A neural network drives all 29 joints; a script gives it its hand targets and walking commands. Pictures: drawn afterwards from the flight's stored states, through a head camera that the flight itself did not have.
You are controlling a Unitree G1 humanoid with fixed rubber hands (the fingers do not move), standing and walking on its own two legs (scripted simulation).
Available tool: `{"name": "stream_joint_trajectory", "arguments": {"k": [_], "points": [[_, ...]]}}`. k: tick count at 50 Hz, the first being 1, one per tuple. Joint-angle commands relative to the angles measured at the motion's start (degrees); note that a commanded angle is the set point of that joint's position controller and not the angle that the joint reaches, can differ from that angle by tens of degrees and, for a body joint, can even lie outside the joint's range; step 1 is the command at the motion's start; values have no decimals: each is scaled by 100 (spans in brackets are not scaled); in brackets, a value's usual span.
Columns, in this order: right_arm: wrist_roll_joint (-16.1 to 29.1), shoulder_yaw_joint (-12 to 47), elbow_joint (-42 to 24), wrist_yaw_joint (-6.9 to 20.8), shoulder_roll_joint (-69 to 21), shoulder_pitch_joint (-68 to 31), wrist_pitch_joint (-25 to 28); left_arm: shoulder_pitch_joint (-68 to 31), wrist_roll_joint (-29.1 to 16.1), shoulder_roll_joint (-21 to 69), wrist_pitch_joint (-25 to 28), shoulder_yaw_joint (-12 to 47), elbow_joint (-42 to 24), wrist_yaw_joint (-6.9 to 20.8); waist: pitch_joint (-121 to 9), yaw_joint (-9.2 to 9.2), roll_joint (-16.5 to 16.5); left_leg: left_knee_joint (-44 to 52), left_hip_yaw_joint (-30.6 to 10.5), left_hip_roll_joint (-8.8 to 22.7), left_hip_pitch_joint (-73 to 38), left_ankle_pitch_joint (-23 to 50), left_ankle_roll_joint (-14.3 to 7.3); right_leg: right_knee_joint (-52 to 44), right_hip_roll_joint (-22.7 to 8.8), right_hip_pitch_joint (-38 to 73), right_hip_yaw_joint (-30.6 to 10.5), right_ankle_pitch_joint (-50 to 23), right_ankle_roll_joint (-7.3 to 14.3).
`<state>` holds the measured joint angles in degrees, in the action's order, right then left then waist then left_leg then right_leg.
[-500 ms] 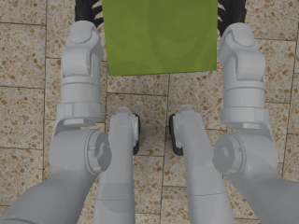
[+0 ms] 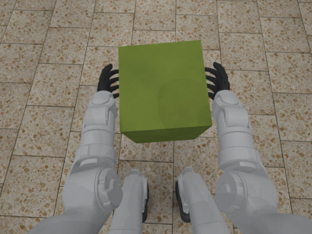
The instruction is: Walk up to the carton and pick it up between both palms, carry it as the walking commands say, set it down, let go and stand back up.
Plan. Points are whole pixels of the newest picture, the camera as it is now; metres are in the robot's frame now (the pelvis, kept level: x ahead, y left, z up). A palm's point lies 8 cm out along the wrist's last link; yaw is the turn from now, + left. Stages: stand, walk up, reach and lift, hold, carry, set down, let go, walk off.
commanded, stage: reach and lift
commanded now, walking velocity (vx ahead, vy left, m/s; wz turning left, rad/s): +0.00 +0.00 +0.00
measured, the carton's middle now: (162, 100) +0.45 -0.01 -0.09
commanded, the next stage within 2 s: none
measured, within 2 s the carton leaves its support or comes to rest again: neither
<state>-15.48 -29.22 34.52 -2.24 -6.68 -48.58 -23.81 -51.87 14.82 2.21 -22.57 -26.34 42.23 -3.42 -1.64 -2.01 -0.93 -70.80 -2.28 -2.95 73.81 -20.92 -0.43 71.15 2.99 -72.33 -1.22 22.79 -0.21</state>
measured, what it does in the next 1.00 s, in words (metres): rises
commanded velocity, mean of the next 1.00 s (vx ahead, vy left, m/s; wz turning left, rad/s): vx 0.00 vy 0.00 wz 0.00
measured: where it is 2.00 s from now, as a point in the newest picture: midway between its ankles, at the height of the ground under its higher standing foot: (163, 208)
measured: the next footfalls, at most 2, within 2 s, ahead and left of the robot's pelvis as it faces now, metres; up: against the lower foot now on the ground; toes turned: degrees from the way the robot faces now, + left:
none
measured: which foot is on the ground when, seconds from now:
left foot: down 0.00-1.00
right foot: down 0.00-1.00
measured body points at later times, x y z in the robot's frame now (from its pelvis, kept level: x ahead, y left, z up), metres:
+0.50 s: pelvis +0.06 +0.00 +0.08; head +0.19 +0.00 +0.51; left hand +0.44 +0.13 +0.04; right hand +0.42 -0.16 +0.04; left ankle +0.11 +0.11 -0.61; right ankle +0.10 -0.12 -0.61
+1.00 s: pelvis +0.07 -0.01 +0.12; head +0.11 +0.00 +0.57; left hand +0.41 +0.14 +0.11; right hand +0.41 -0.15 +0.12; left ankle +0.11 +0.11 -0.61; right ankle +0.10 -0.12 -0.61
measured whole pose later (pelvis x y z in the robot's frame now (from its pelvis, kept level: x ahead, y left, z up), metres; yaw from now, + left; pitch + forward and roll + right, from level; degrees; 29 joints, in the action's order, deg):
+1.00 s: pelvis +0.07 -0.01 +0.12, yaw +0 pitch +6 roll +0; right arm -19.0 -20.5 26.0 0.4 -11.3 -23.1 -26.7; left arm -23.3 17.3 9.4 -25.8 -20.4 29.1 -2.1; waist -3.3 -1.6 0.1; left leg -32.3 -3.3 -2.3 26.1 -12.6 -0.5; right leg 32.9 2.2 -25.0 -2.5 14.4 0.7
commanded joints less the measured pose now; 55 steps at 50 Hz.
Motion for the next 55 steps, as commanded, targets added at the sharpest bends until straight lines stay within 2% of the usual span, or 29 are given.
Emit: {"name": "stream_joint_trajectory", "arguments": {"k": [1, 2, 3, 6, 12, 14, 15, 16, 17, 18, 20, 21, 22, 25, 26, 27, 29, 30, 32, 33, 35, 36, 38, 39, 40, 44, 50, 53, 55], "points": [[502, 2593, 713, 1583, -5776, -3240, 87, -3154, -584, 6193, 62, 2525, 117, 1697, -4189, -262, -20, 1491, -258, -360, -2596, -256, -55, -1252, 484, 1852, 32, -259, 111], [755, 2890, 545, 1606, -6084, -3724, 168, -3125, -529, 6127, 110, 2412, 202, 1702, -4350, 181, -58, 1512, -175, -394, -2643, 87, -115, -1321, 446, 2015, -39, -319, 69], [574, 2515, 805, 1592, -5727, -3481, 217, -2724, -207, 5787, 95, 1873, 772, 1693, -3554, 239, -49, 1579, -85, -366, -2515, 59, -167, -1465, 398, 1702, -46, -247, 2], [383, 2667, 574, 1631, -5842, -2852, 383, -2616, -419, 6322, 278, 2482, 98, 1678, -4192, -129, -115, 1739, -240, -403, -3362, 1000, -49, -1708, 473, 1986, -57, -1026, 114], [774, 3774, -418, 1670, -6144, -2788, 525, -1922, -543, 6577, 383, 3246, -375, 1807, -4799, 107, -35, 2150, -167, -423, -4268, 1536, -31, -2140, 464, 3107, -49, -1465, -18], [697, 3691, -138, 1675, -6211, -2157, 504, -1906, -605, 6622, 451, 3414, -589, 1782, -4520, 34, -116, 2245, -206, -419, -4276, 1772, -62, -2198, 471, 3148, -118, -1737, 26], [596, 3714, -315, 1676, -6220, -1888, 584, -2055, -671, 6535, 522, 3739, -946, 1745, -4754, -270, -199, 2222, -250, -431, -4181, 1874, 34, -2259, 499, 3509, -165, -2120, 83], [744, 3704, -299, 1668, -5940, -2208, 563, -1534, -528, 6610, 403, 3373, -359, 1742, -4001, 87, -327, 2305, -224, -343, -4089, 1802, 2, -2269, 428, 3151, -195, -1817, 87], [835, 4189, -742, 1690, -6170, -2064, 655, -1478, -795, 6943, 513, 3988, -879, 1738, -5030, -126, -95, 2339, -288, -407, -4555, 2515, 61, -2286, 503, 3735, -115, -2538, 66], [690, 4022, -489, 1658, -6040, -1802, 633, -807, -406, 6476, 486, 3442, -352, 1669, -4017, 210, -67, 2504, -280, -351, -4197, 2501, -11, -2511, 358, 3573, -266, -2610, 39], [859, 4357, -981, 1645, -5827, -1612, 657, -1211, -845, 6653, 498, 4178, -1003, 1780, -4912, -294, -68, 2510, -326, -339, -4760, 2483, 4, -2521, 412, 3998, -176, -2576, 34], [576, 4120, -505, 1690, -5917, -1384, 582, -863, -584, 6221, 485, 3689, -675, 1747, -4199, 123, 158, 2569, -291, -359, -4490, 2378, 10, -2580, 399, 3625, -210, -2423, 40], [925, 4493, -1023, 1658, -6113, -1721, 617, -1321, -904, 6710, 489, 4219, -1292, 1739, -4932, -96, -46, 2670, -318, -340, -4811, 2273, 28, -2729, 341, 4448, -316, -2463, 111], [704, 4262, -650, 1617, -5985, -1212, 635, -541, -605, 6542, 481, 3764, -576, 1781, -4141, 214, -34, 2879, -261, -297, -4412, 2536, 22, -2880, 289, 4387, -375, -2837, 97], [821, 4379, -762, 1633, -6076, -1166, 625, -950, -769, 6588, 530, 4182, -1191, 1762, -4333, -2, -103, 2873, -275, -350, -4776, 2409, 26, -2871, 374, 4308, -347, -2620, 46], [903, 4485, -765, 1615, -6097, -1235, 572, -367, -693, 6476, 419, 3943, -670, 1751, -4230, 259, 104, 3098, -349, -274, -4938, 2624, -90, -2993, 259, 4539, -377, -2787, 13], [659, 4148, -618, 1575, -5817, -703, 498, -312, -635, 6549, 368, 4086, -869, 1772, -3748, -157, -36, 3228, -353, -267, -4963, 2532, 14, -3176, 314, 4431, -277, -2651, 49], [625, 4136, -447, 1638, -5945, -795, 482, -384, -599, 6602, 366, 3965, -900, 1751, -3729, 121, -43, 3217, -267, -286, -5132, 2411, 50, -3246, 355, 4286, -372, -2360, 114], [706, 4264, -858, 1592, -5900, -943, 479, 74, -579, 6662, 264, 3844, -557, 1773, -3801, 102, 101, 3376, -334, -228, -5545, 2469, -33, -3352, 283, 4495, -335, -2424, 29], [832, 4414, -748, 1594, -6144, -982, 473, 32, -552, 6410, 345, 3757, -837, 1757, -3795, 432, 105, 3395, -321, -224, -5453, 2768, -78, -3370, 249, 4713, -417, -2774, 3], [565, 3933, -186, 1582, -5770, -501, 391, -929, -788, 6260, 359, 3949, -1277, 1792, -3069, -46, 93, 3489, -242, -240, -4818, 1825, -3, -3507, 219, 4720, -434, -2087, 143], [770, 4418, -972, 1554, -6109, -827, 426, -10, -699, 6350, 300, 3911, -1060, 1817, -3837, 234, 228, 3578, -189, -338, -5243, 2204, -60, -3560, 232, 5411, -401, -2520, -13], [839, 4489, -1055, 1483, -6341, -894, 376, -271, -780, 6451, 266, 4084, -1274, 1818, -3796, 209, 163, 3604, -258, -289, -5585, 2265, -70, -3688, 191, 5351, -542, -2571, -6], [449, 3820, -262, 1452, -6086, -598, 239, 80, -426, 6088, 113, 3332, -419, 1844, -2604, 235, 289, 3700, -191, -275, -5029, 1771, -106, -3815, 138, 4847, -507, -2093, 9], [674, 4138, -506, 1500, -6360, -616, 208, -243, -696, 6215, 157, 3873, -1149, 1811, -3217, 27, 228, 3782, -302, -233, -5693, 1926, -83, -3819, 214, 5185, -460, -2138, 28], [752, 4009, -369, 1498, -6188, -435, 24, -279, -851, 6430, -114, 3874, -953, 1872, -2885, 95, -157, 3960, -194, -200, -5901, 1688, 2, -4071, 146, 5456, -443, -1873, 122], [758, 4239, -526, 1464, -6327, -116, -228, -315, -1050, 6537, -247, 4098, -1383, 1818, -2762, 17, 349, 4258, -321, -170, -6365, 2367, 18, -4240, 256, 6122, -315, -2633, 56], [1019, 4325, -1076, 1409, -6329, -605, -246, -240, -988, 6665, -406, 4141, -1315, 1842, -2544, 9, -299, 4250, -243, -237, -6218, 1916, 51, -4364, 178, 6298, -457, -2383, 68], [1013, 4116, -863, 1456, -6067, -688, -388, -181, -835, 6401, -526, 3895, -1270, 1801, -2237, -7, -204, 4379, -349, -207, -6292, 1531, -4, -4453, 112, 6177, -421, -1844, 70]]}}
